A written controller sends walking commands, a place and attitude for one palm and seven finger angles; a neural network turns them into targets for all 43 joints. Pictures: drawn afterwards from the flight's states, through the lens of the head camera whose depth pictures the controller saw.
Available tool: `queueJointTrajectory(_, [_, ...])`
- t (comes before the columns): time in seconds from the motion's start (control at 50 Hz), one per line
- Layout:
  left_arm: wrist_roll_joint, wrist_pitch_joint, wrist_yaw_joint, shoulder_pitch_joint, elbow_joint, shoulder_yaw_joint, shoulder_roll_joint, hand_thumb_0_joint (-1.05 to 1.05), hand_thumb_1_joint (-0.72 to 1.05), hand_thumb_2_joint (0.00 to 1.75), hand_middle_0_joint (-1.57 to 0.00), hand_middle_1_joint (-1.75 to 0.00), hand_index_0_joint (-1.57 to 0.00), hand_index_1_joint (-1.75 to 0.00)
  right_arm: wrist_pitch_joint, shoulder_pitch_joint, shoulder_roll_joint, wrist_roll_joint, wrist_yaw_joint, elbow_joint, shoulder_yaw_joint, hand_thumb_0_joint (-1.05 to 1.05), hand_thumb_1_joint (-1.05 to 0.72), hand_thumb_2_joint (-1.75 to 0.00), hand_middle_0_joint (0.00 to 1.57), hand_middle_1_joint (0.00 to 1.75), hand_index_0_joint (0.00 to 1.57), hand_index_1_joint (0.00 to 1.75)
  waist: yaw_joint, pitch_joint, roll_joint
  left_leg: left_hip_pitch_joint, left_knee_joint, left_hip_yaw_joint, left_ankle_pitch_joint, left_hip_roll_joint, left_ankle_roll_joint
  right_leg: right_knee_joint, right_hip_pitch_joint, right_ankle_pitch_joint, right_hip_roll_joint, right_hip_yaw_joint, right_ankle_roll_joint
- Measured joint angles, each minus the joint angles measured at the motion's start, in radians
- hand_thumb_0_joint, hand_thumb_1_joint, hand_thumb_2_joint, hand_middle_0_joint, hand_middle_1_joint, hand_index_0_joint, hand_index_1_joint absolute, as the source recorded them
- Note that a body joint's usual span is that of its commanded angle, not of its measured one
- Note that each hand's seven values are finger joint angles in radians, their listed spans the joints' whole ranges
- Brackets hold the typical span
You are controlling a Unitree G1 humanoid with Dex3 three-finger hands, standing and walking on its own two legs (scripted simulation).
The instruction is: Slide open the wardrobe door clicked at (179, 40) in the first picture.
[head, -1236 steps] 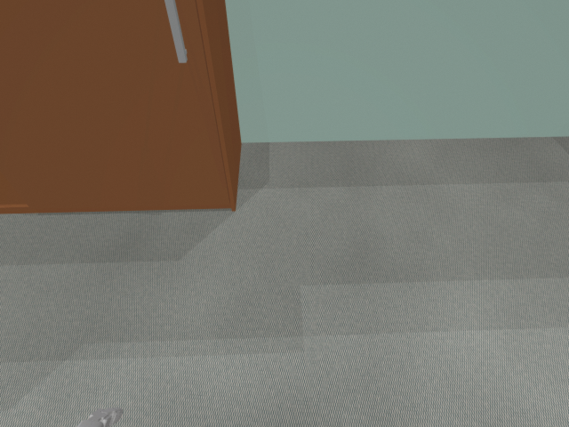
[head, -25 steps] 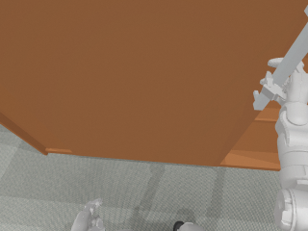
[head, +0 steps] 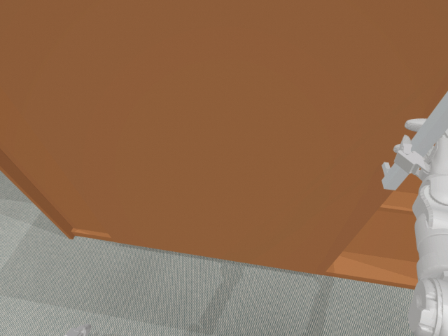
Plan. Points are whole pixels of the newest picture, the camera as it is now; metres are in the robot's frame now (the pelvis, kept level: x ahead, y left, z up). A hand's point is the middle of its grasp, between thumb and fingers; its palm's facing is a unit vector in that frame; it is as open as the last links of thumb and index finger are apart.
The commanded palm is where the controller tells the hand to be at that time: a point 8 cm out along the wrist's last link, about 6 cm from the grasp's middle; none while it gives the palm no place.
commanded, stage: loosen the grip on the handle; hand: right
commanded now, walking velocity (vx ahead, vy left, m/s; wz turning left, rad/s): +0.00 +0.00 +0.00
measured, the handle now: (420, 131) +0.47 -0.31 +0.14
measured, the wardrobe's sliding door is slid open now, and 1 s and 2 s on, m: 0.69 0.69 0.69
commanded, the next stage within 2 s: slip the hand off the handle in 0.66 s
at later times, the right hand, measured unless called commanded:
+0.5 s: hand (409, 156) +0.43 -0.29 +0.11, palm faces +0.39 +0.90 -0.18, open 12.5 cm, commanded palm +0.39 -0.32 +0.13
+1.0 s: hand (425, 157) +0.43 -0.32 +0.11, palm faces +0.44 +0.88 -0.18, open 13.9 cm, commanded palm +0.38 -0.36 +0.13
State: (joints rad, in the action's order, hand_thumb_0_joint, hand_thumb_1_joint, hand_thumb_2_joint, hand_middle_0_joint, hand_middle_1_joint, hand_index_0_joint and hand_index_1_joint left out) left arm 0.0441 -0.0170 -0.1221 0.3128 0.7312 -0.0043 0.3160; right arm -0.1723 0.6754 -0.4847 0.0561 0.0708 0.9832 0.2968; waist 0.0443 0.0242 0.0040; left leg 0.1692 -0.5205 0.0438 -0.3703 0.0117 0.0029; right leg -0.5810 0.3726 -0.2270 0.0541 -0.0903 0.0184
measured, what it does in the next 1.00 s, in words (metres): stands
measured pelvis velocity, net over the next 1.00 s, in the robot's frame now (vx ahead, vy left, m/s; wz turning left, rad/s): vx -0.01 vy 0.01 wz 0.00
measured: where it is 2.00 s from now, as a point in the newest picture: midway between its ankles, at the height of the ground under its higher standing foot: outside the picture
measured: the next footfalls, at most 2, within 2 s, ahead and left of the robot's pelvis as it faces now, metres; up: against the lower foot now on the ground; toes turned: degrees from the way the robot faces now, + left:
none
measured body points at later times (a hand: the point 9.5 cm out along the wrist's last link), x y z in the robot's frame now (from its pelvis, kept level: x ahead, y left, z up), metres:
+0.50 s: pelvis -0.03 +0.01 -0.01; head +0.02 -0.01 +0.44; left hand +0.01 +0.29 -0.12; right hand +0.40 -0.34 +0.12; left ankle -0.06 +0.11 -0.73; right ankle +0.05 -0.11 -0.73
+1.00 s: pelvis -0.01 +0.01 -0.01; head +0.04 +0.00 +0.44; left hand +0.05 +0.28 -0.12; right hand +0.40 -0.36 +0.12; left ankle -0.06 +0.11 -0.73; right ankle +0.05 -0.11 -0.73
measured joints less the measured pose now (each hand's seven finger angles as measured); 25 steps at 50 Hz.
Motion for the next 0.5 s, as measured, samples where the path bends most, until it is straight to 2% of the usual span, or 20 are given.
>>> queueJointTrajectory(0.08, [-0.002,-0.002,0.004,-0.023,-0.013,-0.016,-0.028,0.0,0.9,0.89,-0.2,-0.3,-0.2,-0.3,0.0,-0.006,-0.001,0.0,-0.003,-0.01,0.006,-0.1,-0.71,-0.81,0.43,1.33,0.32,1.4,-0.004,0.0,0.005,0.003,0.013,-0.006,0.011,0.007,0.0,0.005,0.004,0.004,0.007,-0.004,0.0])
queueJointTrajectory(0.1, [0.003,-0.013,0.011,-0.024,-0.022,-0.015,-0.038,0.0,0.9,0.89,-0.2,-0.3,-0.2,-0.3,0.01,0.008,0.004,-0.041,-0.021,-0.012,0.042,-0.1,-0.7,-0.81,0.43,1.33,0.32,1.4,-0.007,0.01,0.001,0.002,0.01,-0.008,0.01,0.004,0.0,0.01,-0.002,0.006,0.005,-0.007,0.0])
queueJointTrajectory(0.12, [-0.015,-0.034,0.028,-0.018,-0.025,-0.005,-0.052,0.0,0.9,0.89,-0.2,-0.3,-0.2,-0.3,0.005,0.035,0.008,-0.099,-0.042,0.014,0.074,-0.1,-0.68,-0.8,0.43,1.33,0.33,1.4,-0.011,0.003,-0.007,0.02,-0.005,-0.005,0.005,-0.002,0.002,0.014,0.009,0.011,-0.002,-0.007,0.001])
queueJointTrajectory(0.14, [-0.032,-0.045,0.049,-0.012,-0.027,0.001,-0.066,0.0,0.9,0.89,-0.2,-0.3,-0.2,-0.3,0.022,0.063,0.007,-0.122,-0.06,0.034,0.088,-0.09,-0.67,-0.8,0.43,1.33,0.34,1.4,-0.01,-0.012,-0.016,0.045,-0.022,0.004,-0.001,-0.008,0.005,0.015,0.03,0.019,-0.009,0.001,0.002])
queueJointTrajectory(0.2, [-0.072,-0.06,0.101,-0.018,-0.033,-0.005,-0.091,0.0,0.9,0.89,-0.21,-0.3,-0.2,-0.3,0.073,0.113,-0.024,-0.147,-0.096,0.054,0.154,-0.07,-0.59,-0.77,0.44,1.35,0.38,1.4,0.007,-0.035,-0.045,0.091,-0.046,0.016,-0.003,-0.007,0.014,0.015,0.07,0.039,-0.009,0.013,-0.001])
queueJointTrajectory(0.24, [-0.077,-0.062,0.117,-0.014,-0.051,-0.003,-0.093,0.0,0.9,0.89,-0.21,-0.3,-0.2,-0.3,0.091,0.121,-0.048,-0.16,-0.085,0.039,0.146,-0.05,-0.5,-0.73,0.44,1.36,0.4,1.4,0.016,-0.041,-0.047,0.116,-0.056,0.019,0.002,0.002,0.019,0.002,0.096,0.042,0.0,0.019,-0.006])
queueJointTrajectory(0.32, [-0.066,-0.054,0.118,0.001,-0.057,0.001,-0.075,0.0,0.9,0.89,-0.21,-0.3,-0.2,-0.3,0.097,0.141,-0.066,-0.147,-0.067,0.043,0.123,-0.02,-0.25,-0.6,0.41,1.35,0.42,1.4,0.033,-0.041,-0.037,0.16,-0.089,0.031,-0.002,0.009,0.024,-0.032,0.146,0.04,0.006,0.032,-0.007])
queueJointTrajectory(0.42, [-0.052,-0.039,0.101,0.037,-0.027,0.011,-0.05,0.0,0.9,0.89,-0.21,-0.3,-0.2,-0.3,0.095,0.15,-0.074,-0.122,-0.059,0.05,0.11,-0.01,0.14,-0.4,0.39,1.34,0.43,1.37,0.04,-0.042,-0.028,0.196,-0.116,0.035,-0.006,0.011,0.022,-0.058,0.184,0.038,0.009,0.038,-0.004])
queueJointTrajectory(0.5, [-0.049,-0.03,0.09,0.064,0.0,0.019,-0.039,0.0,0.9,0.89,-0.2,-0.3,-0.2,-0.3,0.091,0.145,-0.08,-0.115,-0.05,0.057,0.116,0.0,0.34,-0.3,0.37,1.32,0.4,1.33,0.047,-0.039,-0.024,0.213,-0.125,0.032,-0.008,0.012,0.02,-0.069,0.2,0.034,0.011,0.035,-0.002])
